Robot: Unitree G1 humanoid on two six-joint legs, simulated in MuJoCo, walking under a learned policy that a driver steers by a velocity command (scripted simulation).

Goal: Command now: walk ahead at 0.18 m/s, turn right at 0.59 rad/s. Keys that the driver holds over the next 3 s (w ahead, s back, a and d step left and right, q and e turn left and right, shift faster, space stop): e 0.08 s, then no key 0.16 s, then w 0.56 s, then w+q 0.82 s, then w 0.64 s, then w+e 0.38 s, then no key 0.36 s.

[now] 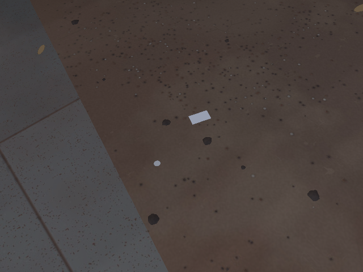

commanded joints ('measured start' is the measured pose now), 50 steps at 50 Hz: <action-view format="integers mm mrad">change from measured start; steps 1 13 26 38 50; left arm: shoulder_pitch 74 27 -48 151 114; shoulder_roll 144 157 74 142 82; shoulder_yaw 27 17 -31 -27 -31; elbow -60 -107 -111 -57 -27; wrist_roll -1 8 39 45 19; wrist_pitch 5 18 18 -41 -73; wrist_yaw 13 26 -41 -1 0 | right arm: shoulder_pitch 39 142 208 153 47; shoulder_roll -78 -122 -153 -56 -68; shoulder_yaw -11 4 -12 1 -6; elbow -54 -45 15 -10 -28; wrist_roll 4 14 25 23 2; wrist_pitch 14 -20 -35 -34 -8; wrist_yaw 0 -18 13 28 58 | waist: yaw -11 -79 -46 72 -13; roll -98 -100 85 -155 -107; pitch -144 -146 -76 -98 -16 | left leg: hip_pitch -1 420 490 87 -129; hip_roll -43 -130 82 -53 -64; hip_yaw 46 46 -217 -19 11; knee -45 -582 -940 -476 -51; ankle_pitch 71 165 -179 -283 139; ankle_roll -7 113 257 163 65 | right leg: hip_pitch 122 109 -296 274 189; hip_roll -245 -230 -161 -356 -366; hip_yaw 171 262 -28 196 -35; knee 26 271 501 -123 -238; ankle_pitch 912 882 -140 -322 317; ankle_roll -16 45 138 50 9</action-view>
